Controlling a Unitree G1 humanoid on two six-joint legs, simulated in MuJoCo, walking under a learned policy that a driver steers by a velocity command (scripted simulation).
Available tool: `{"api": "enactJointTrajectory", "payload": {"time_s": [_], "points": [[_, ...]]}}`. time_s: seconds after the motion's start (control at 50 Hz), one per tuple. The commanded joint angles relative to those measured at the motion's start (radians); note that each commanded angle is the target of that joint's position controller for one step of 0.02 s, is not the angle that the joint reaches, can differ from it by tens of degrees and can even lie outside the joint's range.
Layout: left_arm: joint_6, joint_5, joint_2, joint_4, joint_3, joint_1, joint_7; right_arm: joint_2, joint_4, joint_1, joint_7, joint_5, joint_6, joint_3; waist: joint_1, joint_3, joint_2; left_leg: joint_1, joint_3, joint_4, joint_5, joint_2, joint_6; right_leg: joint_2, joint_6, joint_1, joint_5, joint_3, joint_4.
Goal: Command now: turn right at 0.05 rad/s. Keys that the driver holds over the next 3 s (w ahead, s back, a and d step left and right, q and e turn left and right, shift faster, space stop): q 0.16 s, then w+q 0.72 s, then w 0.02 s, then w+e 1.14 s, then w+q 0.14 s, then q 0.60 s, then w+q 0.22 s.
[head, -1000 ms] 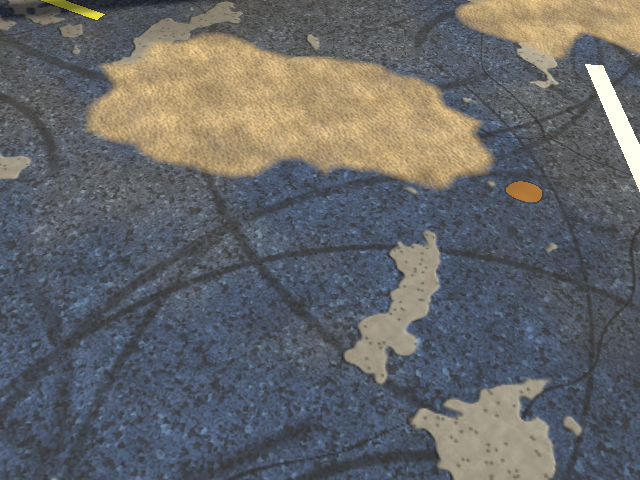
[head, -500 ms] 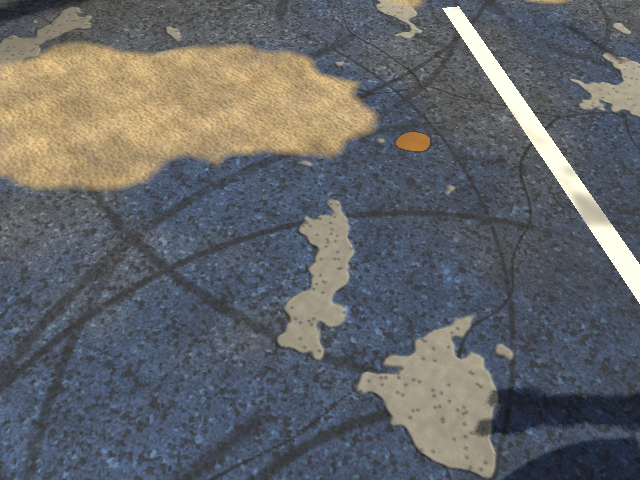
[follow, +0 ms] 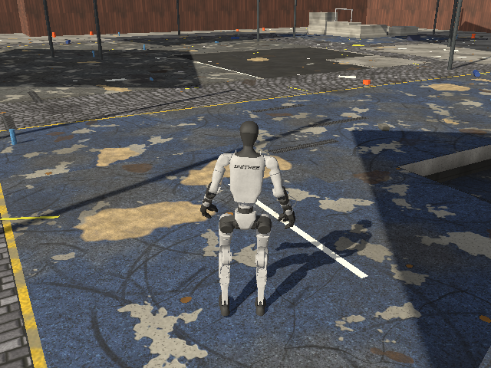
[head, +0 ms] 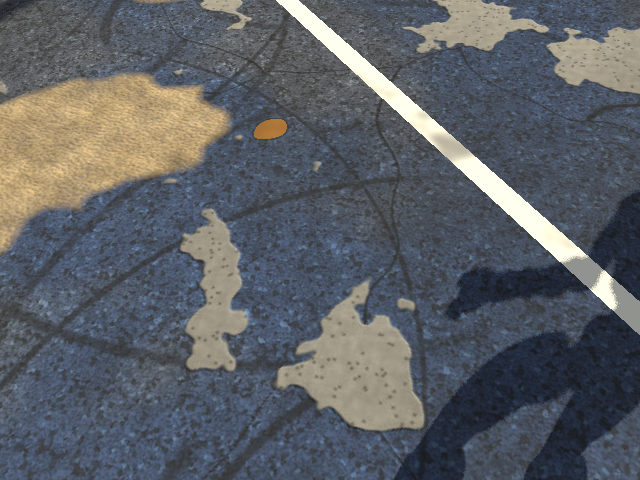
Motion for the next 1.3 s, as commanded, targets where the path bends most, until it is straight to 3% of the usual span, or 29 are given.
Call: {"api": "enactJointTrajectory", "payload": {"time_s": [0.02,0.06,0.1,0.16,0.22,0.28,0.42,0.48,0.52,0.54,0.56,0.58,0.6,0.64,0.68,0.74,0.8,0.88,0.94,0.98,1.0,1.02,1.04,1.06,1.1,1.14,1.18,1.24,1.3], "points": [[-0.055,0.018,0.104,-0.021,0.016,0.006,0.001,-0.082,-0.046,-0.004,-0.004,0.016,0.003,-0.013,0.037,-0.159,-0.187,-0.150,-0.139,0.200,-0.062,0.006,-0.023,-0.288,-0.212,0.197,0.487,0.236,-0.201],[-0.068,0.012,0.091,-0.001,0.008,-0.042,0.006,-0.097,-0.009,0.031,-0.015,0.009,0.018,-0.022,0.019,-0.116,-0.186,-0.100,-0.175,0.209,0.052,-0.019,-0.037,-0.258,-0.179,0.133,0.554,0.158,-0.206],[-0.067,0.013,0.105,0.010,0.014,-0.056,0.016,-0.102,0.003,0.062,-0.018,0.021,0.020,-0.026,0.010,-0.113,-0.184,-0.089,-0.166,0.209,0.099,-0.041,-0.048,-0.250,-0.179,0.142,0.564,0.105,-0.206],[-0.048,0.003,0.128,0.026,0.025,-0.042,0.034,-0.085,-0.017,0.022,-0.024,0.025,0.026,-0.020,0.044,-0.094,-0.164,-0.138,-0.137,0.178,0.091,-0.032,-0.057,-0.280,-0.195,0.189,0.479,0.110,-0.213],[-0.043,-0.009,0.155,0.053,0.042,0.029,0.041,-0.071,-0.052,-0.031,-0.019,0.028,0.030,-0.012,0.096,-0.060,-0.161,-0.232,-0.114,0.157,0.100,-0.002,-0.038,-0.333,-0.210,0.231,-0.047,0.195,-0.335],[-0.064,-0.015,0.155,0.073,0.049,0.053,0.038,-0.064,-0.074,-0.059,-0.009,0.025,0.013,-0.011,0.098,-0.016,-0.144,-0.299,-0.120,0.116,0.107,0.019,-0.003,-0.363,-0.198,0.278,-0.189,0.222,-0.403],[-0.100,-0.034,0.201,0.090,0.075,0.060,0.002,-0.029,-0.088,-0.068,0.037,0.035,-0.012,0.004,0.074,-0.017,-0.126,-0.159,-0.050,-0.069,0.134,0.015,0.073,-0.338,-0.159,0.248,-0.109,0.048,-0.405],[-0.096,-0.058,0.217,0.097,0.078,0.034,-0.012,-0.039,-0.071,-0.011,0.046,0.029,-0.006,-0.001,0.021,-0.029,-0.114,0.009,0.013,-0.200,0.216,-0.027,0.106,-0.318,-0.119,0.166,-0.107,-0.042,-0.315],[-0.099,-0.051,0.164,0.098,0.058,0.022,-0.016,-0.114,-0.009,0.181,0.033,0.034,0.000,-0.042,-0.071,-0.107,-0.052,0.320,0.037,-0.253,0.215,-0.106,0.163,-0.241,-0.054,-0.001,0.065,-0.159,-0.016],[-0.106,-0.019,0.096,0.050,0.034,-0.036,-0.014,-0.244,0.020,0.346,0.015,0.039,-0.002,-0.086,-0.136,-0.135,0.176,0.509,-0.312,-0.386,0.133,0.081,0.276,-0.121,0.044,-0.264,-0.023,-0.252,0.416],[-0.131,-0.009,0.074,-0.017,0.022,-0.082,-0.008,-0.305,-0.026,0.307,0.025,0.027,-0.036,-0.081,-0.096,-0.150,0.254,0.578,-0.854,-0.573,-0.037,0.255,0.436,0.031,0.079,-0.579,-0.335,-0.037,0.669],[-0.151,-0.045,0.152,-0.013,0.038,-0.086,-0.019,-0.215,-0.046,0.246,0.036,0.027,-0.062,-0.053,-0.087,-0.120,0.116,0.562,-0.800,-0.611,-0.059,0.286,0.437,-0.041,0.057,-0.660,-0.280,0.082,0.737],[-0.165,-0.059,0.170,-0.004,0.039,-0.059,-0.030,-0.160,-0.057,0.206,0.038,0.025,-0.076,-0.035,-0.050,-0.068,0.115,0.502,-0.686,-0.599,0.008,0.250,0.400,-0.079,0.029,-0.648,-0.181,0.087,0.694],[-0.173,-0.014,0.186,0.030,0.048,-0.021,-0.026,-0.108,-0.075,0.118,0.031,0.023,-0.078,-0.016,0.007,-0.015,0.037,0.386,-0.501,-0.587,0.241,0.163,0.331,-0.123,0.034,-0.556,-0.023,0.090,0.548],[-0.165,-0.001,0.164,0.039,0.045,-0.011,-0.028,-0.120,-0.093,0.102,0.015,0.011,-0.080,-0.014,0.027,-0.028,0.045,0.323,-0.413,-0.601,0.458,0.118,0.316,-0.102,0.063,-0.468,0.084,0.069,0.479],[-0.154,-0.006,0.114,0.009,0.027,-0.087,-0.023,-0.142,-0.083,0.142,-0.008,0.020,-0.082,-0.023,0.015,-0.011,0.018,0.266,-0.323,-0.604,0.567,0.067,0.293,-0.058,0.101,-0.427,0.223,0.055,0.277],[-0.158,-0.017,0.078,-0.025,0.009,-0.196,-0.034,-0.149,-0.065,0.191,-0.020,0.024,-0.079,-0.028,-0.025,0.015,0.056,0.203,-0.296,-0.604,0.514,0.035,0.260,-0.012,0.107,-0.340,0.350,0.041,0.071],[-0.170,-0.025,0.103,-0.053,0.014,-0.249,-0.048,-0.153,-0.038,0.235,-0.027,0.038,-0.073,-0.036,-0.029,0.026,0.062,0.256,-0.370,-0.554,0.502,0.083,0.238,-0.008,0.077,-0.295,0.389,0.094,-0.047],[-0.178,-0.023,0.127,-0.022,0.024,-0.164,-0.055,-0.138,-0.024,0.227,-0.031,0.023,-0.064,-0.037,0.002,-0.010,0.099,0.366,-0.360,-0.483,0.676,0.122,0.218,-0.013,0.033,-0.239,0.319,0.075,-0.055],[-0.172,-0.022,0.180,0.021,0.052,0.001,-0.042,-0.131,-0.026,0.215,-0.024,0.011,-0.054,-0.031,0.088,-0.135,0.109,0.384,-0.293,-0.237,1.024,0.059,0.182,0.042,-0.028,-0.002,0.260,-0.006,-0.067],[-0.168,-0.010,0.206,0.043,0.057,0.157,-0.037,-0.097,-0.037,0.219,-0.023,0.000,-0.050,-0.014,0.156,-0.269,0.074,0.234,-0.273,0.009,0.914,0.019,0.154,-0.055,-0.089,0.281,0.266,0.090,-0.001],[-0.164,0.005,0.296,0.076,0.079,0.276,-0.039,0.008,-0.049,0.380,-0.017,0.010,-0.059,0.014,0.089,-0.439,-0.244,-0.145,-0.228,0.440,0.352,-0.154,0.069,-0.313,-0.283,0.654,0.073,0.607,-0.054],[-0.168,-0.026,0.223,0.098,0.061,0.291,-0.055,-0.034,-0.038,0.376,-0.012,0.024,-0.077,0.020,0.104,-0.458,-0.331,-0.297,-0.296,0.565,-0.037,-0.197,0.064,-0.354,-0.319,0.693,-0.108,0.913,-0.252],[-0.164,-0.041,0.171,0.088,0.045,0.203,-0.051,-0.104,-0.061,0.252,-0.005,0.043,-0.088,0.002,0.105,-0.271,-0.229,-0.390,-0.276,0.618,0.019,-0.121,0.074,-0.334,-0.273,0.562,-0.172,0.779,-0.266],[-0.149,-0.026,0.139,0.068,0.032,0.110,-0.041,-0.108,-0.101,0.077,-0.002,0.015,-0.114,0.007,0.080,-0.098,-0.051,-0.360,-0.219,0.492,0.148,-0.043,0.088,-0.249,-0.227,0.267,0.006,0.555,-0.292],[-0.148,-0.012,0.122,0.061,0.023,0.095,-0.031,-0.086,-0.105,0.085,0.000,-0.004,-0.118,0.007,0.033,-0.082,-0.091,-0.276,-0.215,0.376,0.205,-0.007,0.080,-0.191,-0.223,0.153,0.149,0.475,-0.328],[-0.149,-0.026,0.128,0.069,0.025,0.114,-0.019,-0.054,-0.111,0.095,0.002,-0.012,-0.115,0.018,0.017,-0.080,-0.121,-0.256,-0.190,0.269,0.196,-0.001,0.053,-0.177,-0.243,0.103,0.220,0.420,-0.351],[-0.143,-0.037,0.171,0.077,0.038,0.142,-0.001,-0.014,-0.147,-0.013,0.003,-0.018,-0.117,0.041,0.045,-0.045,-0.113,-0.213,-0.157,0.036,0.329,-0.018,0.017,-0.142,-0.227,0.016,0.237,0.334,-0.370],[-0.127,-0.044,0.191,0.088,0.045,0.198,0.008,-0.011,-0.166,-0.119,0.012,-0.005,-0.128,0.045,0.092,-0.041,-0.112,-0.123,-0.147,-0.154,0.534,-0.070,-0.005,-0.114,-0.186,-0.016,0.218,0.308,-0.343]]}}
Next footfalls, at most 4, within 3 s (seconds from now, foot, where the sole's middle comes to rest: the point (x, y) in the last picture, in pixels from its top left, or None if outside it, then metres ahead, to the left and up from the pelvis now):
0.52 left None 0.08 0.17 -0.77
1.00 right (279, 461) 0.49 0.14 -0.77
1.46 left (134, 413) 0.61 0.45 -0.77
1.96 right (242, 285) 0.93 0.23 -0.77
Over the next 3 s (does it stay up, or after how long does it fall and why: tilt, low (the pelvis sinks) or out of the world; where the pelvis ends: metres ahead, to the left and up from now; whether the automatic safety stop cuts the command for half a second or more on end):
stays up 1.14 0.29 0.01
